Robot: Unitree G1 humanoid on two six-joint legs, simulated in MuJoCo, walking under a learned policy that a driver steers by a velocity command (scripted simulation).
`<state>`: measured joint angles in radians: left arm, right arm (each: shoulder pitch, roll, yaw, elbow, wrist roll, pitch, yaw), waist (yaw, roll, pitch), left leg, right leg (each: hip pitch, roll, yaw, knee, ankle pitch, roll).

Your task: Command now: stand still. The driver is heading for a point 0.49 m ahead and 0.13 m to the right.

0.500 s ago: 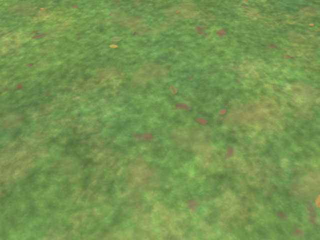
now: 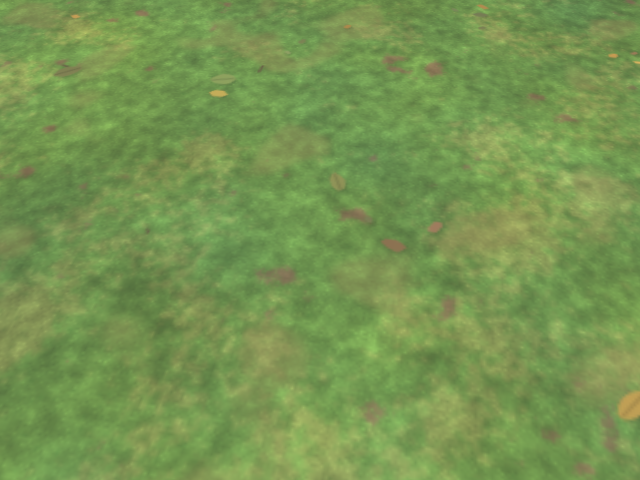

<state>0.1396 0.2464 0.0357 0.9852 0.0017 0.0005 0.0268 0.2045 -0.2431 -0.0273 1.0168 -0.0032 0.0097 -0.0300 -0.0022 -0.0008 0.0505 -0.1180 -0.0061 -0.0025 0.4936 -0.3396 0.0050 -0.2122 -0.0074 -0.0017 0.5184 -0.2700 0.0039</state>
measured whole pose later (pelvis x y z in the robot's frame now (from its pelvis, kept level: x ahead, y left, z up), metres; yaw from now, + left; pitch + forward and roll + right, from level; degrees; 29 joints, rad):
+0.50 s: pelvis +0.02 -0.02 +0.00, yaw -1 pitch -1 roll +0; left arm 0.23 0.23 0.04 1.07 -0.03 -0.06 0.01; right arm 0.36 -0.24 -0.04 1.08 0.03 -0.04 -0.03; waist -0.01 0.02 0.00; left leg -0.12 0.02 -0.01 0.51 -0.39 0.01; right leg -0.29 0.00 -0.05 0.69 -0.44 -0.07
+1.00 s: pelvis +0.24 -0.02 -0.02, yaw -1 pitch +2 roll +0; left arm 0.49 0.22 0.03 1.09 -0.01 -0.07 0.02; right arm -0.08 -0.22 -0.03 0.84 0.03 -0.10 0.05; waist 0.08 0.01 0.04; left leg -0.56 0.01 0.06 0.52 -0.03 0.08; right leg 0.21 0.01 -0.04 0.19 -0.42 -0.02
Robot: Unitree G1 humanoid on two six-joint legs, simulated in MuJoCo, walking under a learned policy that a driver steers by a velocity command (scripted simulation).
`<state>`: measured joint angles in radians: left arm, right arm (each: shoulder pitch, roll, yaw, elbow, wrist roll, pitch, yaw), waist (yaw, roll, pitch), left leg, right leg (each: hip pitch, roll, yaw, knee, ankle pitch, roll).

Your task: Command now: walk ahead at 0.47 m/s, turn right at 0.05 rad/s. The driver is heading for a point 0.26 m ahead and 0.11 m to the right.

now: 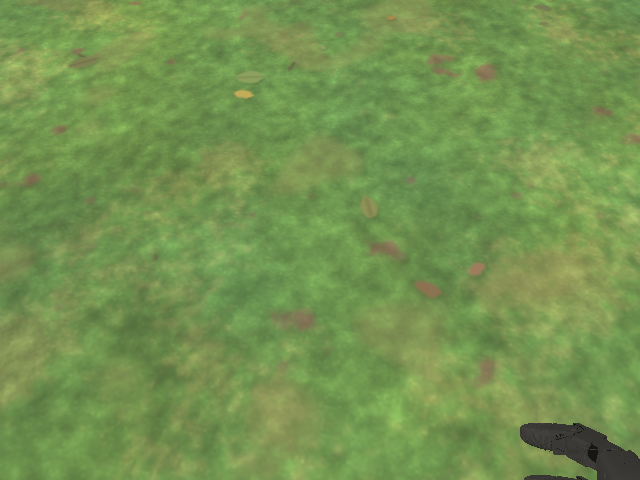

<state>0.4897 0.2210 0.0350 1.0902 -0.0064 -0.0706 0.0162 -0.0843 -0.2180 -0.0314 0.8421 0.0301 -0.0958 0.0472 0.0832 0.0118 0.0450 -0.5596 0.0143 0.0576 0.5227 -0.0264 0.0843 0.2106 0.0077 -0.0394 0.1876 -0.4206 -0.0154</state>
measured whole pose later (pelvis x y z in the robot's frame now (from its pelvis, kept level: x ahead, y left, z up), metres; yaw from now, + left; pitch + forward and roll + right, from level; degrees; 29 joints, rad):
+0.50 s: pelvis +0.22 +0.00 +0.01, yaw -3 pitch +1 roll +2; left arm 0.10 0.22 0.05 0.93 0.01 -0.04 0.02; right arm 0.21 -0.24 -0.03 1.05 -0.01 -0.06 -0.01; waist -0.03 -0.01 0.02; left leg -0.15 -0.02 0.10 0.47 -0.33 0.02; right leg -0.40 -0.04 0.00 0.51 -0.10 -0.02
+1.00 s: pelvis +0.25 -0.01 +0.01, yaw -2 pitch -1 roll +0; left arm 0.08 0.21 0.06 1.03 0.00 0.01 0.02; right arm 0.25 -0.21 -0.02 1.12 0.00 0.00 -0.04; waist -0.02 0.00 0.04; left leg -0.11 0.03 0.05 0.52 -0.40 -0.01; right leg -0.33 0.01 -0.03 0.55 -0.20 -0.03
